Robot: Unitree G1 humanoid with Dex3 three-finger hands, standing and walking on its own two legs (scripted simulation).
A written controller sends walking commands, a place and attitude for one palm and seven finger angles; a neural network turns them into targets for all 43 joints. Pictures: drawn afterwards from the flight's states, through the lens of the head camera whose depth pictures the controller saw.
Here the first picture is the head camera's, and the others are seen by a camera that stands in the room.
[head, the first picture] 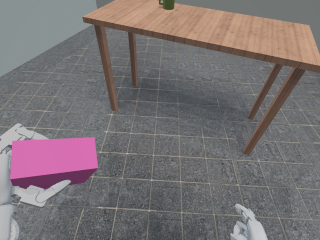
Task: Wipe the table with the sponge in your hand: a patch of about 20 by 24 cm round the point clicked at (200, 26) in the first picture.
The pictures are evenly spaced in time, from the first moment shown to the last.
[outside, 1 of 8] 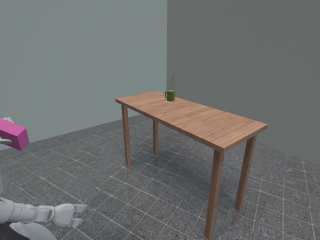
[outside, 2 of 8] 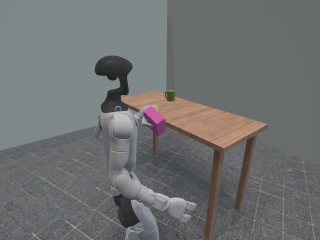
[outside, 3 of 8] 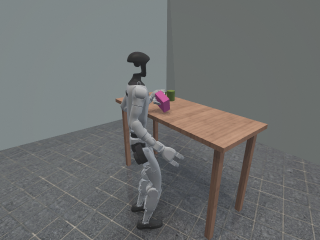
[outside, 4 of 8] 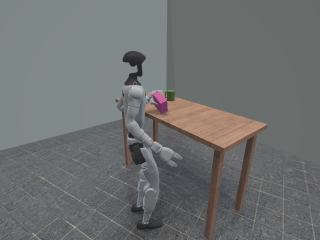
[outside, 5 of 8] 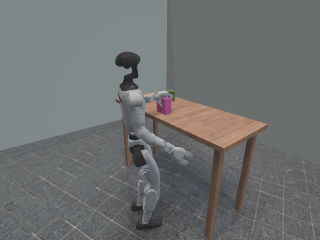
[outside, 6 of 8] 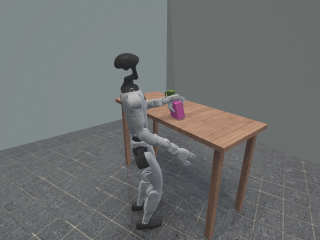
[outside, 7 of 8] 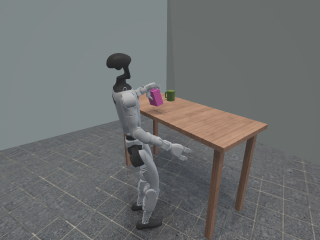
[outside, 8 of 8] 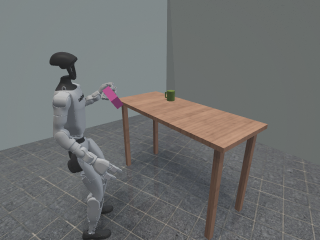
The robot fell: no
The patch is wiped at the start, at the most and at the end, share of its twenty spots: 0.00 0.90 0.90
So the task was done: yes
